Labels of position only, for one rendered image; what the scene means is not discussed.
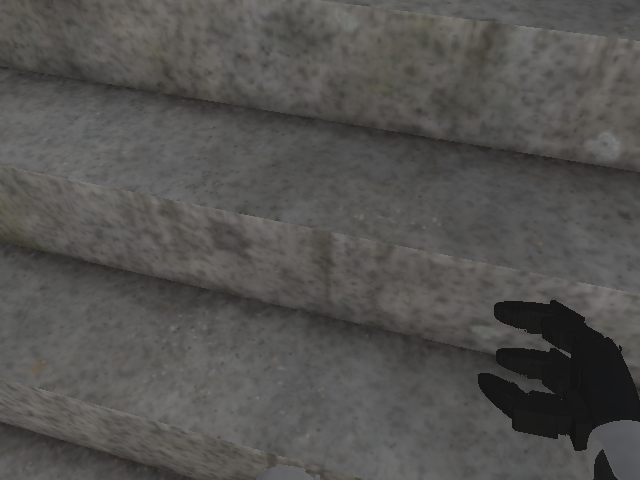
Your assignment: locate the robot right forearm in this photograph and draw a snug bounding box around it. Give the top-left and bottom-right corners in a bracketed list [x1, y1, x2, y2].
[586, 420, 640, 480]

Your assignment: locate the right robot hand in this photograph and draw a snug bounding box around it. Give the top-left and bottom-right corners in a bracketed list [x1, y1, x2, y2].
[478, 300, 640, 451]

